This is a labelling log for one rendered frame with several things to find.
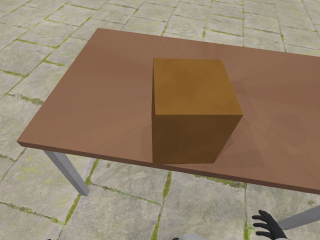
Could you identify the table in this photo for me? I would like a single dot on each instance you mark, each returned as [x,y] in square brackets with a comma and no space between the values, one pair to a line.
[102,108]

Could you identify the robot right hand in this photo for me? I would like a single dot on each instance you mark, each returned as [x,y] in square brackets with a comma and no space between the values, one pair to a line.
[275,232]

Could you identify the carton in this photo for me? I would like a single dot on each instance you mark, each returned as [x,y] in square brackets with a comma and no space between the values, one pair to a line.
[194,110]

